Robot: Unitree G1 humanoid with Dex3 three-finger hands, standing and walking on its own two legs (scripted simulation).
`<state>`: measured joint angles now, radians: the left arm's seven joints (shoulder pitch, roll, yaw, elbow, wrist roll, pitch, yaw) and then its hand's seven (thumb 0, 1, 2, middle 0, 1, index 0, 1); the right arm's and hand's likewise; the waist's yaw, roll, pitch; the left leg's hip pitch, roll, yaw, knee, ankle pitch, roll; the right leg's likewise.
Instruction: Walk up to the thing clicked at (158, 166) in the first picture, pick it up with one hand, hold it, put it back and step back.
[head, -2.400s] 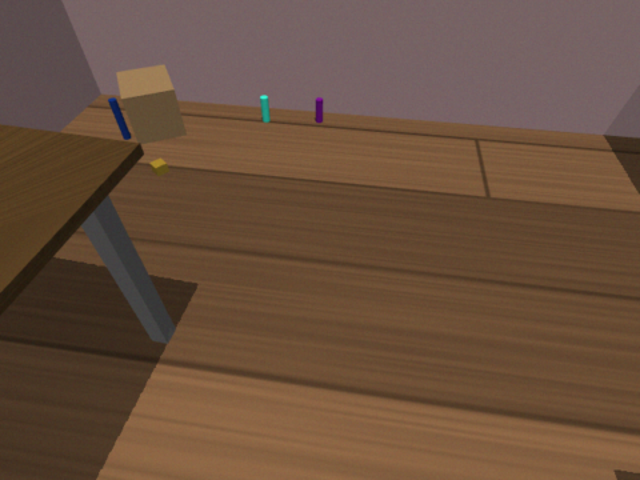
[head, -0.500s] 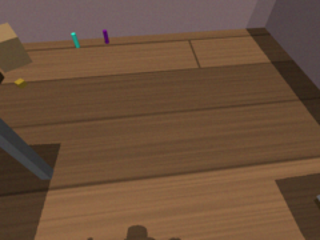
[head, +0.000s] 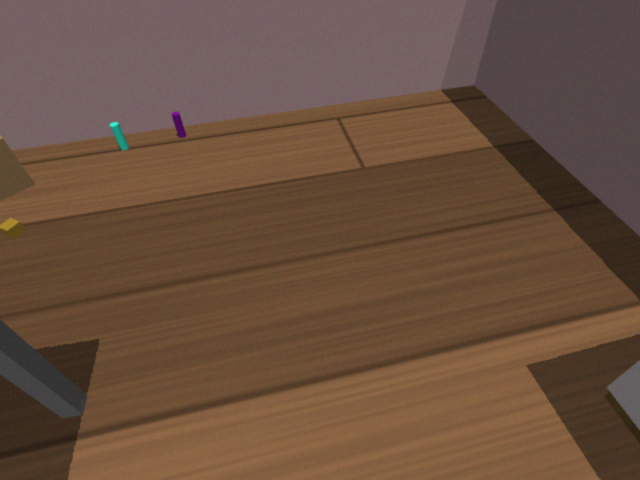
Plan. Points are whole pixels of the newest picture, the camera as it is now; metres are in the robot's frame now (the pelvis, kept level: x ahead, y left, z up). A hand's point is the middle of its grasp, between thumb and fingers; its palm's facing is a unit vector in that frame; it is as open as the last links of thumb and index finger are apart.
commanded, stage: walk up
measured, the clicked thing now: (12, 228) +1.30 +1.41 -0.74
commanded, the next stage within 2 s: stand in 0.36 s
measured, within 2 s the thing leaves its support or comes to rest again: neither
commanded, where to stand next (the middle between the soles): +0.07 +0.01 m, yaw -1 degrees
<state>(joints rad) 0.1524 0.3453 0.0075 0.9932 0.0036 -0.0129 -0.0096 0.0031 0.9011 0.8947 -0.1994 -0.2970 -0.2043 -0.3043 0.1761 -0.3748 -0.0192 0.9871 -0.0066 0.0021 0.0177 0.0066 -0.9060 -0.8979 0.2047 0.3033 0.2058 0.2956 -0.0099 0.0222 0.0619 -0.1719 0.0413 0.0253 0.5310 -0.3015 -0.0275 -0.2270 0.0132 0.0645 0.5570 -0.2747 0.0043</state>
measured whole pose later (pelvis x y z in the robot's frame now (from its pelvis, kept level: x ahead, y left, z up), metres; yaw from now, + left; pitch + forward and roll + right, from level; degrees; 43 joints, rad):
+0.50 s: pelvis +0.01 +0.01 +0.01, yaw -1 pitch -2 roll +0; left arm 0.08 0.35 0.00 1.12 0.00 -0.02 -0.01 0.00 0.90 0.89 -0.20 -0.30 -0.20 -0.30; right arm 0.11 -0.36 -0.01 1.10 0.00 -0.01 0.01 0.01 -0.91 -0.90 0.21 0.30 0.21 0.30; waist -0.01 0.00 0.06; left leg -0.09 0.04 0.04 0.36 -0.22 -0.02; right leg -0.14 0.01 0.08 0.37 -0.19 0.02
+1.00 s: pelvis +0.00 +0.01 +0.02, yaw +1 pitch -2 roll +0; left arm 0.11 0.35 0.00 1.14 0.00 -0.02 0.00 0.00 0.90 0.89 -0.20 -0.30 -0.20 -0.30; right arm 0.09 -0.35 -0.01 1.14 -0.01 0.00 0.02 0.01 -0.90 -0.90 0.21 0.30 0.21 0.30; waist 0.00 0.00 0.05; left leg -0.09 0.03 0.02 0.32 -0.19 -0.02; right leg -0.12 -0.01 0.06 0.32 -0.16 0.02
